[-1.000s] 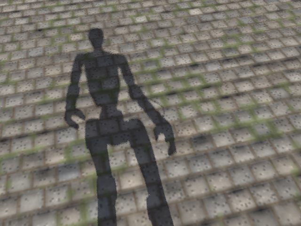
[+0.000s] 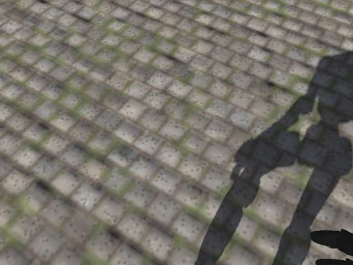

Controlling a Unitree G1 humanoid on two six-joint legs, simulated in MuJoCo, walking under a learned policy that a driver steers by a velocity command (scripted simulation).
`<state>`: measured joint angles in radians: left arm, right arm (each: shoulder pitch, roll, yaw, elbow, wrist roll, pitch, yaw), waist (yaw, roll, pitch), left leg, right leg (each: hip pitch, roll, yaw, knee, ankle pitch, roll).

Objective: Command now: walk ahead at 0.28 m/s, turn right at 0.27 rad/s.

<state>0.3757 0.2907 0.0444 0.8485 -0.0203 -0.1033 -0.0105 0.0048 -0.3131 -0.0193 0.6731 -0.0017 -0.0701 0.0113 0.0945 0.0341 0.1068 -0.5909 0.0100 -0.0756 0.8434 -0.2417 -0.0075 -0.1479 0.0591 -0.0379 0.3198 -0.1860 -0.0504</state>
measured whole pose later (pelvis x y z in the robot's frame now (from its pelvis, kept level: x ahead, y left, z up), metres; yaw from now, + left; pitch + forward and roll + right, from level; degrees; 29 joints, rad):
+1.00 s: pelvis +0.51 -0.30 -0.03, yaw -27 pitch +2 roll +0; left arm 0.49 0.26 0.02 0.86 0.02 -0.10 0.00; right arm 0.13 -0.27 -0.01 0.76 -0.01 -0.02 0.08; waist 0.04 0.02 0.03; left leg -0.78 0.01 0.12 0.79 0.06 0.11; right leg 0.26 0.09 -0.17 0.10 -0.39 -0.06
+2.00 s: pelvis +1.39 -0.47 -0.05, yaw +27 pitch +1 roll -1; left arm 0.49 0.26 0.02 0.88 0.04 -0.05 0.01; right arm 0.01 -0.30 -0.02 0.64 -0.03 -0.02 0.05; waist 0.05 0.03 0.06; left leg -0.55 -0.10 0.12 0.76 -0.23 0.22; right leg 0.05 -0.08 -0.19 1.03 -0.39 0.03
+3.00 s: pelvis +2.01 -0.19 -0.02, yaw +45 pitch +2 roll -1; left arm -0.05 0.27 0.04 0.70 0.00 -0.01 0.01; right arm 0.26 -0.30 -0.10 0.66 0.02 -0.01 0.00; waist -0.06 -0.03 0.10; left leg -0.43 -0.10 -0.03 0.53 -0.12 0.10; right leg -0.48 0.07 0.07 1.24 -0.49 0.02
